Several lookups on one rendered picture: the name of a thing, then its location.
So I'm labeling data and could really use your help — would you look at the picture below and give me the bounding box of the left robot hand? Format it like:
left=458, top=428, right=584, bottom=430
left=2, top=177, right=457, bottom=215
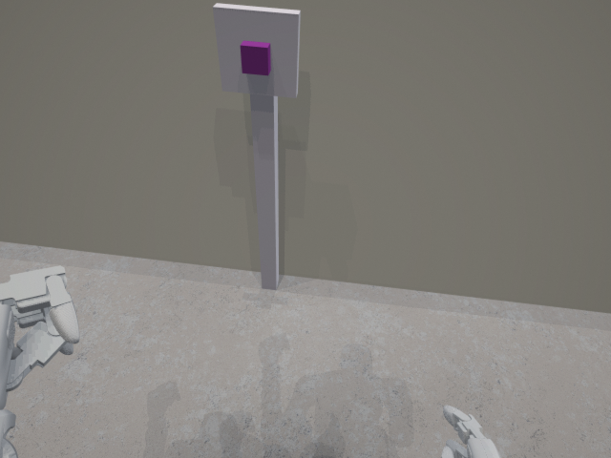
left=0, top=265, right=79, bottom=410

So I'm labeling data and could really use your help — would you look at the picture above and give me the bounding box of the button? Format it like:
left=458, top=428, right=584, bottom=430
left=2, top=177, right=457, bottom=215
left=241, top=41, right=271, bottom=75

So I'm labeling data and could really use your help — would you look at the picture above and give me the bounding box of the right robot hand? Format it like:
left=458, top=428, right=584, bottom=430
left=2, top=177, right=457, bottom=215
left=441, top=406, right=501, bottom=458

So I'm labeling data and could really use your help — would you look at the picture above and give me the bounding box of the panel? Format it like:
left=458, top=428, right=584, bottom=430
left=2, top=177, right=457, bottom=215
left=213, top=3, right=301, bottom=290

